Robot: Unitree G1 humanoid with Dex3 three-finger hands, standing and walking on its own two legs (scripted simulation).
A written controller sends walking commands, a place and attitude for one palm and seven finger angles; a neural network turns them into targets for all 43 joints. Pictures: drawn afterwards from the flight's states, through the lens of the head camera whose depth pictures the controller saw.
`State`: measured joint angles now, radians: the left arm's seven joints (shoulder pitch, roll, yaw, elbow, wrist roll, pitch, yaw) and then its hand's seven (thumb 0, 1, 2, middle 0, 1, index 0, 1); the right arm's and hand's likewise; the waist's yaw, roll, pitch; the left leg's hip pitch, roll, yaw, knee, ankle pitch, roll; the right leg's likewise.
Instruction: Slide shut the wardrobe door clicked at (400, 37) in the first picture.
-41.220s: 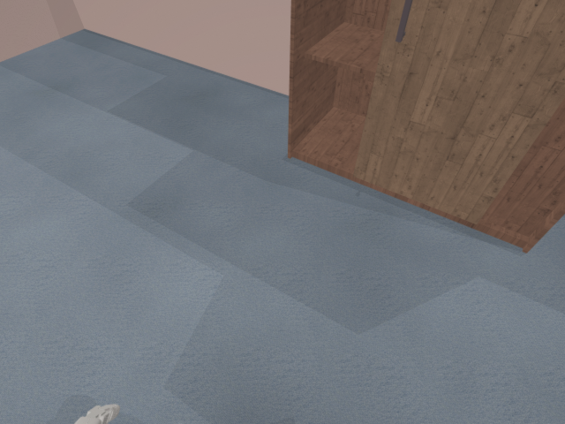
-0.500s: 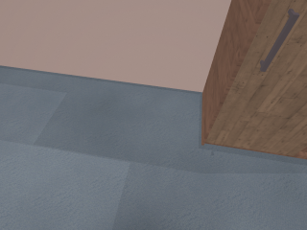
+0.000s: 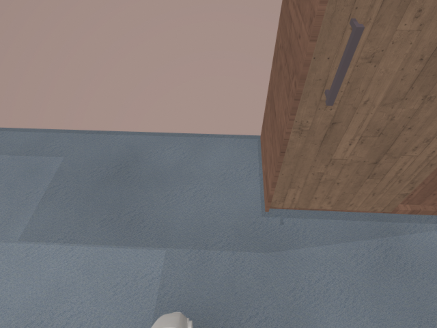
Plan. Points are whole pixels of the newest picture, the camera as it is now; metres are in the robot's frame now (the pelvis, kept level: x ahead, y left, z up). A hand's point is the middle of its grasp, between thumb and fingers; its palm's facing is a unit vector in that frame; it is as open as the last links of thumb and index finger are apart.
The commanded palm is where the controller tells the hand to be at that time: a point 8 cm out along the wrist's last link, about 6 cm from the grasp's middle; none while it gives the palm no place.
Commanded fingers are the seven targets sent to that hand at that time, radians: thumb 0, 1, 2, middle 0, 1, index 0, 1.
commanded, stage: take the last steps up to it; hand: right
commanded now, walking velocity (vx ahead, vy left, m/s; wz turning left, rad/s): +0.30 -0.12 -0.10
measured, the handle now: (340, 65) +0.74 -0.28 +0.09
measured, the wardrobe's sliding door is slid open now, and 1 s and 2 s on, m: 0.00 0.00 0.00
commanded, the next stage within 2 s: come to a stop and stand still in 0.62 s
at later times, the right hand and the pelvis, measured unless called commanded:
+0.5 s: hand out of the picture +0.12 -0.22 -0.20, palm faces +0.15 +0.98 -0.15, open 7.3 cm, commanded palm none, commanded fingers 0.00 -0.90 -0.90 0.20 0.30 0.20 0.30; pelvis +0.15 -0.05 -0.02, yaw -4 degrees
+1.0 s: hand (331, 239) +0.36 -0.26 -0.18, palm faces +0.02 +0.98 -0.19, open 7.3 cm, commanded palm none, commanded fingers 0.00 -0.90 -0.90 0.20 0.30 0.20 0.30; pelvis +0.27 -0.09 -0.01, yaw -2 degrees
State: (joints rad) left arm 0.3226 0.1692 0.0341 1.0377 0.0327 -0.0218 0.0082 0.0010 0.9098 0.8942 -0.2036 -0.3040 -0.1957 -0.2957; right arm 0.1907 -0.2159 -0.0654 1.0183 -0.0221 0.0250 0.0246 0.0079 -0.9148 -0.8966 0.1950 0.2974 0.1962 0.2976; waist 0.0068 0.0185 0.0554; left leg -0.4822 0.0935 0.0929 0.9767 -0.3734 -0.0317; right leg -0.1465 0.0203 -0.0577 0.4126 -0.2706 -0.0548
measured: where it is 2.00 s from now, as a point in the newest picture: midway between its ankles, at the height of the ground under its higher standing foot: (241, 326)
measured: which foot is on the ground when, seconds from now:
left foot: up 0.00-0.12, down 0.14-0.50, up 0.52-0.82, down 0.84-1.00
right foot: down 0.00-0.14, up 0.16-0.48, down 0.50-1.00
